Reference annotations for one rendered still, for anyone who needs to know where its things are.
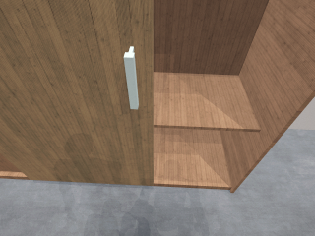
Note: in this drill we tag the handle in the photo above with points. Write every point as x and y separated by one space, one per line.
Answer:
131 78

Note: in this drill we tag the wardrobe door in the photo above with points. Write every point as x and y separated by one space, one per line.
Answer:
65 112
6 165

